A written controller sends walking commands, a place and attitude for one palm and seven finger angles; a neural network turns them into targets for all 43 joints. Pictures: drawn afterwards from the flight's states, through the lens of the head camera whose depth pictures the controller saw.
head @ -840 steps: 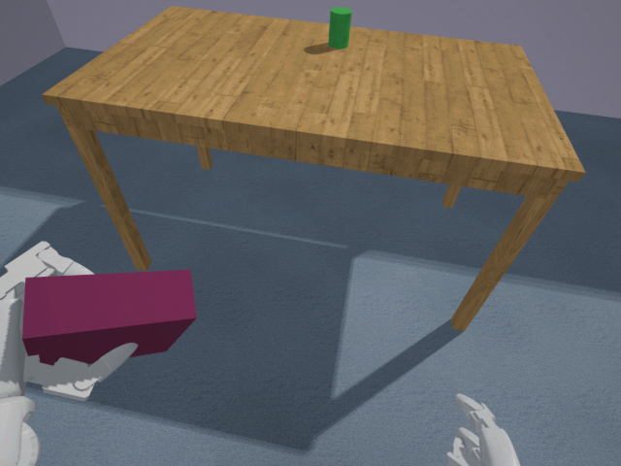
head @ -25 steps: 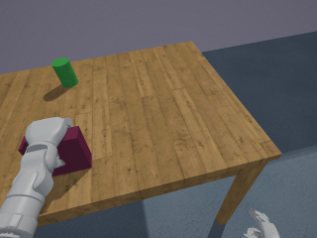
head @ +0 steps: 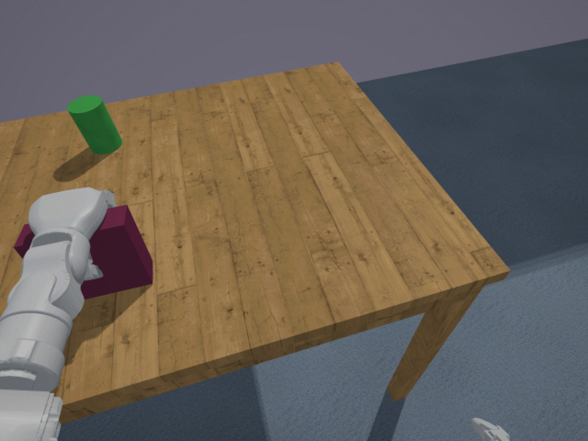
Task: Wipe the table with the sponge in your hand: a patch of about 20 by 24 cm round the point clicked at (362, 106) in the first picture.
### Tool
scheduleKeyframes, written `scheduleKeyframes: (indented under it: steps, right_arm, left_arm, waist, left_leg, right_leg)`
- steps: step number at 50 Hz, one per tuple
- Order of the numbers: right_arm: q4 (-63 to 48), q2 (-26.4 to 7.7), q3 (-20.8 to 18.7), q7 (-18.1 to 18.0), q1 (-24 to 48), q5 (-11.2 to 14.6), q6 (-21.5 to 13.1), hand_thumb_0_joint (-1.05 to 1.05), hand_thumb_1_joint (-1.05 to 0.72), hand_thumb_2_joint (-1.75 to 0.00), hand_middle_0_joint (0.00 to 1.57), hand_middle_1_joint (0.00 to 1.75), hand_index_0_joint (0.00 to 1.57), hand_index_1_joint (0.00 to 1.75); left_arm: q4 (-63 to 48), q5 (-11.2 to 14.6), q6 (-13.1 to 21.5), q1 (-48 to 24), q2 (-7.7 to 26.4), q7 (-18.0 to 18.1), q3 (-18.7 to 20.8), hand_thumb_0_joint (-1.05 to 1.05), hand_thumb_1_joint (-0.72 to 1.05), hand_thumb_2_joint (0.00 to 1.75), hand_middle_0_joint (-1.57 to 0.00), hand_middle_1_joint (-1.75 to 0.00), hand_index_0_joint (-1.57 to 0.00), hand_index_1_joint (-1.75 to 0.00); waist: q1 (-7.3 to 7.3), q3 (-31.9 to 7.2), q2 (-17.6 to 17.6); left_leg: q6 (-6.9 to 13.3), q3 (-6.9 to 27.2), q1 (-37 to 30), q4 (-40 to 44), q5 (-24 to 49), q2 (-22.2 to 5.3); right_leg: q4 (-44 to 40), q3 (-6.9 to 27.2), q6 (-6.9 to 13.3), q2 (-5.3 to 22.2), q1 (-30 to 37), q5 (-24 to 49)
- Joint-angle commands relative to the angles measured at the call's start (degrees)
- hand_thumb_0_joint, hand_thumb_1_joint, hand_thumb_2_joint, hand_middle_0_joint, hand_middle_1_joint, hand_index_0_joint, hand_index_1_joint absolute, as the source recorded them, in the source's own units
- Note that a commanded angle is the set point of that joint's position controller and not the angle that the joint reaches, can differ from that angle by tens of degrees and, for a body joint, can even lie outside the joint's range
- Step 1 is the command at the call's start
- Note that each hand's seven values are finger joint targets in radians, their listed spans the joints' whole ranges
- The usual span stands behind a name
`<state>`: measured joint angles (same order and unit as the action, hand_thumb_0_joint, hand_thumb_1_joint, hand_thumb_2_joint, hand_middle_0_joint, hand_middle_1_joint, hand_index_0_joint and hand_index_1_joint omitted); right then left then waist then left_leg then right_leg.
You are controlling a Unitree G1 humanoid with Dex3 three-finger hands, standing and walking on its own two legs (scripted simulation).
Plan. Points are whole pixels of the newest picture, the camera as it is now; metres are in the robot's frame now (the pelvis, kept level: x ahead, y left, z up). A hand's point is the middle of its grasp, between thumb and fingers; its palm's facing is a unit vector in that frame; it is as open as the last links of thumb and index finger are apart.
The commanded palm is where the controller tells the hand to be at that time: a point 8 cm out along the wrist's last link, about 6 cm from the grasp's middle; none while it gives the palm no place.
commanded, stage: wipe forward along the first lane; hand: left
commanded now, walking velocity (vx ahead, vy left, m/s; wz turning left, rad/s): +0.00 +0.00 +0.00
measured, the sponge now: (98, 265) +0.34 +0.34 +0.03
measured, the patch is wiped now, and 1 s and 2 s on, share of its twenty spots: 0.30 0.35 0.45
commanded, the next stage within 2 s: slide across to the middle lane in 0.48 s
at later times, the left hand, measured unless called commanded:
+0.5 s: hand (91, 212) +0.41 +0.36 +0.08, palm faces -0.14 +0.02 -0.99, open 9.5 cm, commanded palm +0.40 +0.35 +0.11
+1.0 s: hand (111, 199) +0.43 +0.33 +0.08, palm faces -0.09 +0.02 -1.00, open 9.5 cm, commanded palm +0.42 +0.31 +0.13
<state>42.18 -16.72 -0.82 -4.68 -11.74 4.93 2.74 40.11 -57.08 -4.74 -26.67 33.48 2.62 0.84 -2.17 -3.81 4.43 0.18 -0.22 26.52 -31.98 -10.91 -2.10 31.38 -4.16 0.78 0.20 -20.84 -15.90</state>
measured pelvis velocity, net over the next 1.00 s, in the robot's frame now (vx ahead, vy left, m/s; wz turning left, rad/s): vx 0.03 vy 0.02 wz -0.01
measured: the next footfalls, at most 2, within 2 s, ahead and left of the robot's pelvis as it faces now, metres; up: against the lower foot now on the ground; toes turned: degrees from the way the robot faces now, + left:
none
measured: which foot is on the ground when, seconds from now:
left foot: down 0.00-1.00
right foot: down 0.00-1.00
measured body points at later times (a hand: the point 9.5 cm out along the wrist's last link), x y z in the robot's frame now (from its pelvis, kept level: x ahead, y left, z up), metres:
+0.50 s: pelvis +0.01 +0.01 +0.00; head +0.05 +0.00 +0.45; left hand +0.41 +0.35 +0.13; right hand +0.09 -0.27 -0.13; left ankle +0.06 +0.12 -0.73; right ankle +0.00 -0.11 -0.73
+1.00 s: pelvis +0.03 +0.02 +0.00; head +0.07 +0.01 +0.45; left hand +0.43 +0.33 +0.14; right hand +0.13 -0.24 -0.13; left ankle +0.06 +0.12 -0.73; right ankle +0.00 -0.11 -0.73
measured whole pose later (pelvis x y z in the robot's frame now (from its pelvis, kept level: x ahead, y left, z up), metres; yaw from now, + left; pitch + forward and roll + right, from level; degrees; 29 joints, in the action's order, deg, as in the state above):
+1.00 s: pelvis +0.03 +0.02 +0.00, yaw +0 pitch +9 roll -2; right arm 43.2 -15.3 -1.3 -3.0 -13.0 5.0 3.6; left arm 47.9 -58.0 -8.1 -37.6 32.4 5.4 -4.0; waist -0.3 -4.8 2.9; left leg 1.4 -1.1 27.6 -31.7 -12.7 -0.9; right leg 28.6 -3.3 -0.7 1.3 -20.9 -16.2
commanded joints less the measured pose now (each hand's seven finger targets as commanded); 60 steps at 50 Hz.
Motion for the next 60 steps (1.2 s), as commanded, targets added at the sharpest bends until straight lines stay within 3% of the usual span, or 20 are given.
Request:
scheduleKeyframes:
  steps: [1,5,8,15,18,23,25,26,30,32,35,38,42,45,48,50,52,55,56,60]
  right_arm:
    - [-6.5,-7.9,-3.0,-0.1,1.9,-0.4,-1.7,0.0,-0.9,-0.9,0.2,0.3,0.2,0.3]
    - [-6.3,-8.4,-2.9,-0.2,1.2,-0.3,-1.3,0.0,-0.9,-0.9,0.2,0.3,0.2,0.3]
    - [-5.9,-8.7,-3.0,-0.1,-0.1,-0.3,-1.0,0.0,-0.9,-0.9,0.2,0.3,0.2,0.3]
    - [-5.6,-8.7,-3.4,0.5,-1.6,-0.5,-0.4,0.0,-0.9,-0.9,0.2,0.3,0.2,0.3]
    - [-5.3,-8.9,-3.6,0.7,-2.8,-0.6,0.1,0.0,-0.9,-0.9,0.2,0.3,0.2,0.3]
    - [-4.9,-9.1,-3.7,0.9,-3.7,-0.5,0.3,0.0,-0.9,-0.9,0.2,0.3,0.2,0.3]
    - [-4.6,-9.5,-3.6,0.7,-3.7,-0.5,0.3,0.0,-0.9,-0.9,0.2,0.3,0.2,0.3]
    - [-4.6,-9.4,-3.7,0.8,-4.4,-0.6,0.3,0.0,-0.9,-0.9,0.2,0.3,0.2,0.3]
    - [-4.6,-9.2,-3.9,1.0,-4.6,-0.6,0.3,0.0,-0.9,-0.9,0.2,0.3,0.2,0.3]
    - [-4.9,-8.6,-4.1,1.2,-4.5,-0.7,0.3,0.0,-0.9,-0.9,0.2,0.3,0.2,0.3]
    - [-4.9,-8.5,-4.1,1.1,-3.6,-0.6,0.3,0.0,-0.9,-0.9,0.2,0.3,0.2,0.3]
    - [-4.7,-8.0,-4.1,1.1,-2.6,-0.3,0.0,0.0,-0.9,-0.9,0.2,0.3,0.2,0.3]
    - [-4.3,-7.6,-3.7,1.0,-1.8,-0.1,-0.8,0.0,-0.9,-0.9,0.2,0.3,0.2,0.3]
    - [-4.4,-7.6,-3.5,1.0,-0.8,-0.2,-1.0,0.0,-0.9,-0.9,0.2,0.3,0.2,0.3]
    - [-4.9,-7.2,-3.5,1.4,-0.3,-0.3,-0.9,0.0,-0.9,-0.9,0.2,0.3,0.2,0.3]
    - [-5.0,-7.5,-3.4,1.4,0.5,-0.4,-0.6,0.0,-0.9,-0.9,0.2,0.3,0.2,0.3]
    - [-5.4,-7.2,-3.2,1.8,0.6,-0.5,-0.4,0.0,-0.9,-0.9,0.2,0.3,0.2,0.3]
    - [-5.7,-7.4,-3.2,2.0,1.4,-0.7,0.1,0.0,-0.9,-0.9,0.2,0.3,0.2,0.3]
    - [-6.1,-7.2,-3.2,2.1,1.4,-0.8,0.2,0.0,-0.9,-0.9,0.2,0.3,0.2,0.3]
    - [-6.3,-7.0,-3.3,2.2,2.5,-0.6,0.6,0.0,-0.9,-0.9,0.2,0.3,0.2,0.3]
  left_arm:
    - [-1.9,-2.9,-0.1,-18.5,13.0,2.0,2.1,0.0,0.1,1.3,-1.2,-1.6,-1.2,-1.6]
    - [0.5,-2.6,0.6,-19.9,18.3,2.5,6.4,0.0,0.1,1.3,-1.2,-1.6,-1.2,-1.6]
    - [3.1,-3.3,0.8,-22.2,17.8,2.8,4.8,0.0,0.1,1.3,-1.2,-1.6,-1.2,-1.6]
    - [3.9,-4.5,1.4,-24.9,17.7,2.7,4.3,0.0,0.1,1.3,-1.2,-1.6,-1.2,-1.6]
    - [6.1,-4.6,1.5,-23.8,17.8,3.0,4.4,0.0,0.1,1.3,-1.2,-1.6,-1.2,-1.6]
    - [7.2,-4.4,1.5,-26.8,17.4,3.3,3.2,0.0,0.1,1.3,-1.2,-1.6,-1.2,-1.6]
    - [7.7,-4.6,1.7,-28.4,21.0,3.5,6.1,0.0,0.1,1.3,-1.2,-1.6,-1.2,-1.6]
    - [8.1,-4.7,1.7,-29.4,18.6,3.4,3.5,0.0,0.1,1.3,-1.2,-1.6,-1.2,-1.6]
    - [7.3,-4.9,2.1,-30.0,19.8,3.4,4.8,0.0,0.1,1.3,-1.2,-1.6,-1.2,-1.6]
    - [5.1,-4.3,2.2,-29.6,16.2,3.4,2.0,0.0,0.1,1.3,-1.2,-1.6,-1.2,-1.6]
    - [1.3,-2.6,2.6,-30.5,17.0,3.7,4.1,0.0,0.1,1.3,-1.2,-1.6,-1.2,-1.6]
    - [0.2,-1.5,1.5,-31.8,12.3,4.1,0.0,0.0,0.1,1.3,-1.2,-1.6,-1.2,-1.6]
    - [-1.9,-1.1,-0.2,-35.1,10.4,4.3,-2.0,0.0,0.1,1.3,-1.2,-1.6,-1.2,-1.6]
    - [-2.1,-1.0,-1.3,-34.0,10.6,4.1,-0.9,0.0,0.1,1.3,-1.2,-1.6,-1.2,-1.6]
    - [-2.9,-1.2,-2.6,-32.7,6.8,3.9,-3.8,0.0,0.1,1.3,-1.2,-1.6,-1.2,-1.6]
    - [-3.1,-0.8,-3.4,-31.2,9.8,4.2,-0.3,0.0,0.1,1.3,-1.2,-1.6,-1.2,-1.6]
    - [-3.7,-1.5,-4.1,-32.1,7.1,4.2,-2.9,0.0,0.1,1.3,-1.2,-1.6,-1.2,-1.6]
    - [-3.6,-1.8,-5.4,-30.4,9.1,4.9,-0.2,0.0,0.1,1.3,-1.2,-1.6,-1.2,-1.6]
    - [-4.1,-1.6,-5.9,-30.2,5.8,4.8,-3.1,0.0,0.1,1.3,-1.2,-1.6,-1.2,-1.6]
    - [-5.3,-1.4,-7.2,-30.4,5.9,4.5,-2.4,0.0,0.1,1.3,-1.2,-1.6,-1.2,-1.6]
  waist:
    - [2.1,-9.3,-3.9]
    - [1.72,-10.6,-5.3]
    - [2.94,-9.9,-5.5]
    - [2.83,-12.7,-1.7]
    - [3.15,-13.2,-4.4]
    - [4.07,-12.3,-3.8]
    - [3.66,-13.2,-2.8]
    - [4.65,-13.1,-3.6]
    - [3.93,-15.7,-1.8]
    - [4.17,-16.8,-1.1]
    - [3.42,-19.0,-0.7]
    - [4.57,-15.8,-0.8]
    - [5.07,-15.9,0.0]
    - [3.82,-16.8,0.6]
    - [3.86,-17.6,-0.3]
    - [2.76,-17.8,-0.6]
    - [3.28,-17.8,-0.6]
    - [2.34,-18.6,-1.3]
    - [2.84,-18.4,-1.5]
    - [2.87,-18.8,-2.2]
  left_leg:
    - [3.0,1.0,-9.1,3.0,-3.1,3.1]
    - [3.1,1.2,-7.4,2.9,-2.3,3.0]
    - [3.1,0.9,-6.9,2.3,-2.2,2.9]
    - [3.0,1.5,-8.6,2.1,1.0,2.6]
    - [3.1,1.2,-8.0,1.1,2.4,2.5]
    - [3.1,1.6,-7.9,1.5,1.3,2.4]
    - [3.0,2.0,-7.8,1.8,1.8,2.3]
    - [3.2,1.7,-8.2,1.1,2.0,2.3]
    - [3.0,2.0,-9.2,1.3,3.2,2.1]
    - [3.0,1.8,-11.3,0.7,4.7,2.0]
    - [2.8,2.3,-13.2,1.5,6.7,1.8]
    - [2.9,2.5,-14.4,2.3,4.8,1.6]
    - [2.6,3.4,-16.2,3.5,3.7,1.6]
    - [2.3,3.5,-17.0,3.8,5.9,1.7]
    - [2.2,3.4,-18.2,3.2,8.0,1.7]
    - [2.0,3.4,-17.7,3.4,10.0,1.8]
    - [2.0,3.0,-18.0,2.9,11.7,1.8]
    - [1.8,2.9,-17.6,2.8,14.0,1.9]
    - [2.0,2.6,-18.0,2.4,14.5,2.0]
    - [2.1,2.4,-18.2,2.1,15.2,1.9]
  right_leg:
    - [-7.5,2.8,2.0,-1.6,-3.8,1.4]
    - [-7.6,3.4,1.9,-1.5,-2.4,2.3]
    - [-7.3,3.1,1.6,-1.5,-3.5,2.7]
    - [-6.5,2.9,2.4,-1.9,-4.5,5.0]
    - [-6.1,2.7,2.1,-2.0,-3.9,6.7]
    - [-6.2,2.4,2.1,-2.2,-5.7,5.3]
    - [-6.0,2.7,2.4,-2.3,-5.7,5.5]
    - [-5.8,2.5,2.2,-2.3,-6.0,5.9]
    - [-5.7,2.7,2.5,-2.3,-5.5,6.4]
    - [-5.7,2.6,2.4,-2.3,-5.0,7.6]
    - [-5.9,2.6,2.6,-2.4,-3.4,9.0]
    - [-6.7,2.2,2.2,-2.3,-4.9,7.4]
    - [-6.8,1.8,2.3,-2.1,-5.0,6.9]
    - [-6.8,1.8,2.7,-2.2,-3.8,8.2]
    - [-6.7,1.5,2.6,-2.1,-3.2,9.6]
    - [-6.7,1.6,2.8,-2.1,-1.6,11.0]
    - [-6.2,1.1,2.6,-2.0,-1.9,12.4]
    - [-5.9,1.3,2.8,-2.0,0.1,14.3]
    - [-6.0,1.1,2.7,-2.1,0.0,15.1]
    - [-5.9,1.2,2.5,-1.8,0.9,16.7]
